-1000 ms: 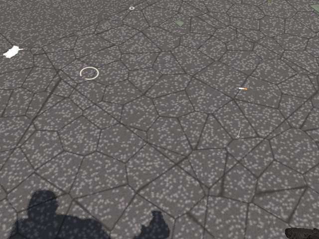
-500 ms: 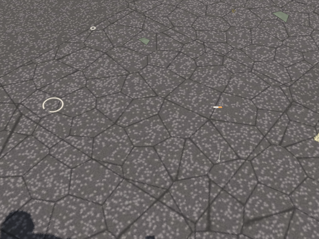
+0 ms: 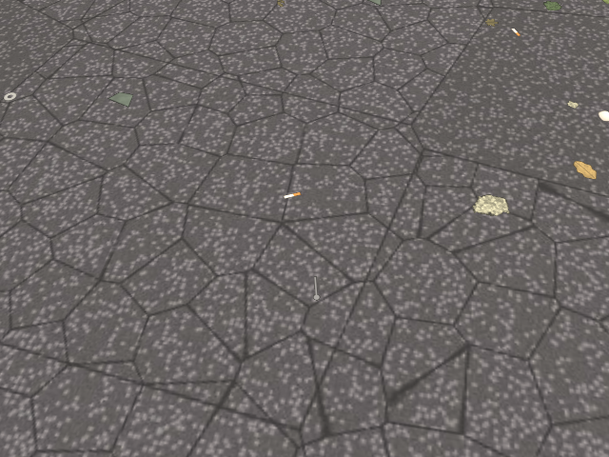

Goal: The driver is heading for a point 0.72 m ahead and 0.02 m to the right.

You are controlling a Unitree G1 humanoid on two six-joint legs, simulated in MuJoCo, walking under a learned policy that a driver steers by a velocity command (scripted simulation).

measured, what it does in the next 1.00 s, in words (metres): steps on the spot: left foot, then right foot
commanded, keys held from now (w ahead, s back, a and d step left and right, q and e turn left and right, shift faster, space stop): e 0.16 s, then no key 0.84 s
